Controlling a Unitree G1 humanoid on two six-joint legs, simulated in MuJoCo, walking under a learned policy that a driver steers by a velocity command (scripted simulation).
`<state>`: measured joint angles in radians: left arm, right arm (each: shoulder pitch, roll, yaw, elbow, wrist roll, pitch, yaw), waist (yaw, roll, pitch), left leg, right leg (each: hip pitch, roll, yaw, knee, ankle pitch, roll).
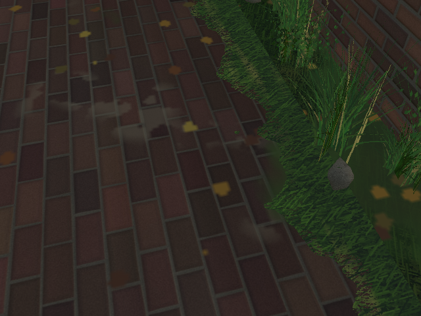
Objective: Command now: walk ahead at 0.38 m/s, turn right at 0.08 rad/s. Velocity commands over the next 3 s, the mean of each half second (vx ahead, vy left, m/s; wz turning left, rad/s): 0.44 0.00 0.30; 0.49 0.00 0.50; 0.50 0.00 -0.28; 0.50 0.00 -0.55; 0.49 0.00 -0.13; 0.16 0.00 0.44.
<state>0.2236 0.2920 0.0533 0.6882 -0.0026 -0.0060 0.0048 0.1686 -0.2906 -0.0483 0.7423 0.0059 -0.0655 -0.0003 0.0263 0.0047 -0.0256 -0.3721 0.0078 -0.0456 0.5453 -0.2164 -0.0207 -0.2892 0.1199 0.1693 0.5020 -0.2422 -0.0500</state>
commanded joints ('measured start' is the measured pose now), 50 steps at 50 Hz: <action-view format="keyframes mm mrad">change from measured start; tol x32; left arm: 1 9 83 10 -42 10 -19 -5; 50 -12 148 18 33 -33 -114 -15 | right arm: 1 45 -105 -26 -46 -4 -38 1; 50 114 -133 -46 -146 -3 5 27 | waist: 1 -33 -95 -32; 40 36 -49 111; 47 -151 169 -430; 50 -92 20 -77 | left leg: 1 206 65 -54 -114 -32 77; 4 388 357 -658 -343 -361 321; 19 168 146 -346 -239 89 171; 25 -432 50 -94 677 -227 35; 42 -180 15 111 87 108 107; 45 428 -31 49 25 109 209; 46 798 279 -516 -37 -24 394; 50 407 271 -373 -252 61 300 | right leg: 1 -68 -205 201 -63 -265 -102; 7 -565 -140 -81 459 -155 30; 20 156 -104 -121 -92 158 42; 24 526 -516 484 -239 -330 -180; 39 268 -374 -260 -348 372 -91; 44 307 -358 -364 99 922 -25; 45 91 -327 -363 368 726 10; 46 -361 -153 -319 761 -272 66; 50 -441 -254 -108 749 -123 31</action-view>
